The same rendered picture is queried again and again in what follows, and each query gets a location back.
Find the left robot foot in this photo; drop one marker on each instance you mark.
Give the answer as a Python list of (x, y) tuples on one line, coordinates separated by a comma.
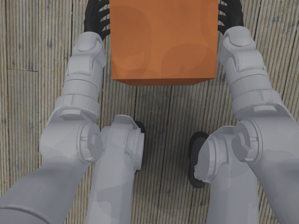
[(140, 125)]

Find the right robot forearm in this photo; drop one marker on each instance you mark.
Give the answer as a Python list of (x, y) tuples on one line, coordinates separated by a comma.
[(248, 80)]

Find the robot right hand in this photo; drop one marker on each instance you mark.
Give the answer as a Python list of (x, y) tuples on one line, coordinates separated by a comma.
[(234, 15)]

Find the robot left upper arm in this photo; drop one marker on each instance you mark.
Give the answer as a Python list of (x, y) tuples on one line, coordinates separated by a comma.
[(46, 195)]

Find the left robot forearm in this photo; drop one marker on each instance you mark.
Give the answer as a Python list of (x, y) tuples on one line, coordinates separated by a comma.
[(79, 99)]

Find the right robot thigh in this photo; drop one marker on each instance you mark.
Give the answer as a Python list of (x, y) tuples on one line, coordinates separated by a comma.
[(233, 187)]

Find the carton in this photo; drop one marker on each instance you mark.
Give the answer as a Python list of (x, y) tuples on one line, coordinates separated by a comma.
[(163, 42)]

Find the robot left hand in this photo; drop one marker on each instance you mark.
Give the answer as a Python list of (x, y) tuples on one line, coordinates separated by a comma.
[(93, 18)]

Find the robot right upper arm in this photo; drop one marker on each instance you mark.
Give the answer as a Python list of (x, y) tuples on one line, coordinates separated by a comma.
[(270, 147)]

